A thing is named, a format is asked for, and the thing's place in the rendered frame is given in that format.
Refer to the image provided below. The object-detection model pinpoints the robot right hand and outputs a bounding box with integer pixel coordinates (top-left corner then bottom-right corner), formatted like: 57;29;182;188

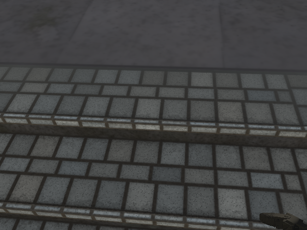
259;213;307;230

